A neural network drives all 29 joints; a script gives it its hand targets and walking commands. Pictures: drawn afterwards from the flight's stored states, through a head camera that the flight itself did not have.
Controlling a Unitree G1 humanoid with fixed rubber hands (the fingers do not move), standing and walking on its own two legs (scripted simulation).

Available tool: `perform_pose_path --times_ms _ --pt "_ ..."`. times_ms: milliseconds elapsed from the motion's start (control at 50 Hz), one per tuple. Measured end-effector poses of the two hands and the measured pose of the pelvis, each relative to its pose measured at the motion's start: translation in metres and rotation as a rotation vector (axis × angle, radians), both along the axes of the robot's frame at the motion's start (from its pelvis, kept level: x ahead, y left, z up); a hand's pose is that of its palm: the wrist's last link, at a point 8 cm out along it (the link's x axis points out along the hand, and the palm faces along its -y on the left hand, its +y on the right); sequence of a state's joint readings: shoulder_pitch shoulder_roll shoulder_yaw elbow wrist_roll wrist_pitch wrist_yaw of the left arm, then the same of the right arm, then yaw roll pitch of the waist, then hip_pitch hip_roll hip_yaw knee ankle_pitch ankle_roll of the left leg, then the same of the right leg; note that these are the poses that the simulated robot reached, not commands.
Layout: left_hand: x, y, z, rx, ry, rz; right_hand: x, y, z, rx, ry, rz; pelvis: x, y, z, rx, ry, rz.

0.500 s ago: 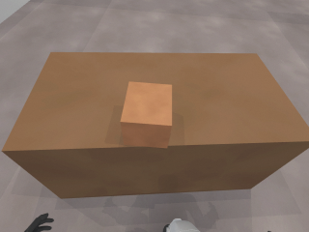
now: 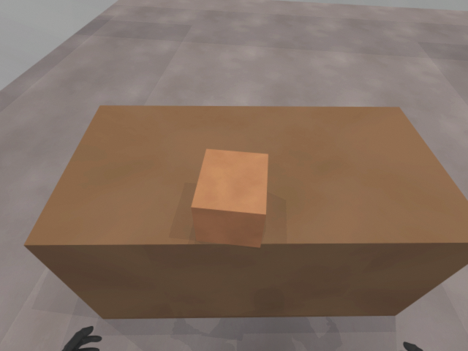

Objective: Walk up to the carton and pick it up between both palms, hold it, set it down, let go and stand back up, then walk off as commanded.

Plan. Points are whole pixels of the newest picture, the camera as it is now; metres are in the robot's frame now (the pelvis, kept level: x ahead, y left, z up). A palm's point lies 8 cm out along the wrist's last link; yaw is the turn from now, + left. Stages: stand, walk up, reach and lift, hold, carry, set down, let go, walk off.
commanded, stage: walk up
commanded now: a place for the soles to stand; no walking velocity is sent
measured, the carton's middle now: (232, 197) +0.51 +0.02 -0.09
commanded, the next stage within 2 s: none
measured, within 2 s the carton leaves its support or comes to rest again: neither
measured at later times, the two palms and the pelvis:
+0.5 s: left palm out of the picture +0.08 +0.30 -0.10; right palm out of the picture +0.08 -0.31 -0.11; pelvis +0.01 +0.00 +0.01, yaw -1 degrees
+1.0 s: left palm (56, 346) +0.17 +0.33 -0.11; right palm out of the picture +0.13 -0.30 -0.11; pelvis +0.07 +0.03 +0.00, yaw +0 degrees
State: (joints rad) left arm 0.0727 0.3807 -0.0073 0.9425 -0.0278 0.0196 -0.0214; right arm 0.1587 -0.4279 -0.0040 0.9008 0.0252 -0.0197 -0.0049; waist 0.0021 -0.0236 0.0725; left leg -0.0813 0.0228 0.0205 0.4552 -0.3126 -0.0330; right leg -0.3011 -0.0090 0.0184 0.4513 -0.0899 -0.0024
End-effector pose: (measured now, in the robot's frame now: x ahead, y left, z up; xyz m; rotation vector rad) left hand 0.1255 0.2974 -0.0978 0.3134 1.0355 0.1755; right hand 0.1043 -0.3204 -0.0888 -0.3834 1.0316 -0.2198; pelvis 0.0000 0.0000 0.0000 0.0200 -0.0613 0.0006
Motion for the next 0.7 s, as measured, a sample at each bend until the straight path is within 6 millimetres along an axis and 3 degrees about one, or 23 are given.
perform_pose_path --times_ms 380,560,700 --pt "-0.049 0.006 -0.009 0.012 0.157 0.086 -0.013 0.011 -0.019 0.045 0.097 -0.043 0.000 0.000 0.005 -0.001 0.015 -0.005" --pt "-0.039 0.006 -0.005 0.055 0.139 0.049 -0.027 0.006 -0.026 0.047 0.149 -0.065 0.020 -0.002 0.002 -0.001 0.010 -0.007" --pt "-0.016 0.010 0.004 0.091 0.116 0.044 -0.011 0.006 -0.036 0.061 0.177 -0.062 0.042 0.000 -0.001 -0.024 0.023 0.003"
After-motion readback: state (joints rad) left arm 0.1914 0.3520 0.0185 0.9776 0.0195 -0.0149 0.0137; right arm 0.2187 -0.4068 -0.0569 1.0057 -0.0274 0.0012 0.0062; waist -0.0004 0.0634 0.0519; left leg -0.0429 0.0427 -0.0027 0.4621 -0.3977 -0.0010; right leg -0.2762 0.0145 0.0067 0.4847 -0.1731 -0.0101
